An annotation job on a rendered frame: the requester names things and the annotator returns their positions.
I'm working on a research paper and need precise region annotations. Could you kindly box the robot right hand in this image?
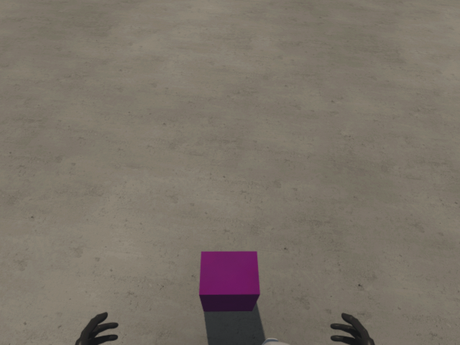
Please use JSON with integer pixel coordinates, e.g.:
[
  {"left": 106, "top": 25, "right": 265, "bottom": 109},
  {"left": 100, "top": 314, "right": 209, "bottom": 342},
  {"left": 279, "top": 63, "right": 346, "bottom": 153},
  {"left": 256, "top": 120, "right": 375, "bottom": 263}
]
[{"left": 331, "top": 313, "right": 375, "bottom": 345}]

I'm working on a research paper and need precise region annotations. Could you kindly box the carton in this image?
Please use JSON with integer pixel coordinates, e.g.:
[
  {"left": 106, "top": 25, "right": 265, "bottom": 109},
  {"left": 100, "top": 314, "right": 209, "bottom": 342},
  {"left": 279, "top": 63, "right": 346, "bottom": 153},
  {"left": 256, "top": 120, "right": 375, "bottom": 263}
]
[{"left": 199, "top": 252, "right": 260, "bottom": 312}]

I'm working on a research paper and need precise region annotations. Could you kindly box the robot left hand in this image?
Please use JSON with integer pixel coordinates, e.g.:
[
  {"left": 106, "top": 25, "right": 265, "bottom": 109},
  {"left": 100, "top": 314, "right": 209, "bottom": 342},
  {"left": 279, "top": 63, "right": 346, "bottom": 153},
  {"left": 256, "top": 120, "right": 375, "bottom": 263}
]
[{"left": 75, "top": 312, "right": 119, "bottom": 345}]

